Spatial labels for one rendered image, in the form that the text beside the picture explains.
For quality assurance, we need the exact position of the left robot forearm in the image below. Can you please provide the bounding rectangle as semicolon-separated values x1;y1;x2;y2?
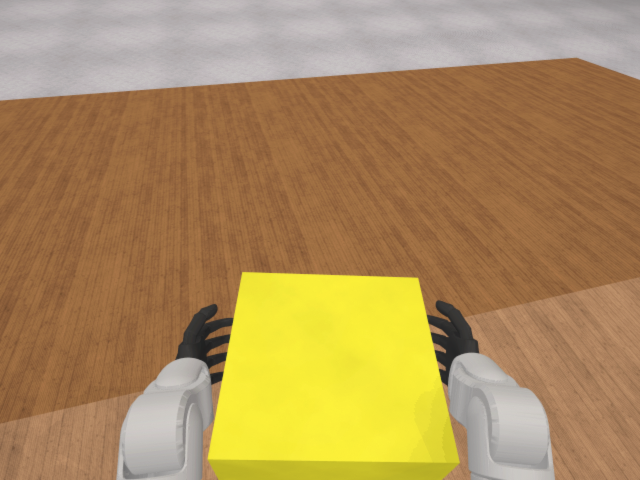
116;358;214;480

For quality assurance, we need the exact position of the left robot hand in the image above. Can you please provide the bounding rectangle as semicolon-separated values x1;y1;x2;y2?
175;304;234;385

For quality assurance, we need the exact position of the right robot hand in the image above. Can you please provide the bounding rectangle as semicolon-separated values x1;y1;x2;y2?
427;300;479;387

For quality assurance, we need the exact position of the carton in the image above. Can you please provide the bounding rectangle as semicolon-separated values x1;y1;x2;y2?
208;272;460;480

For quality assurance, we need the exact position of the right robot forearm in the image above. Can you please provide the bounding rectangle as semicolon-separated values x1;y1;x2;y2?
448;353;555;480

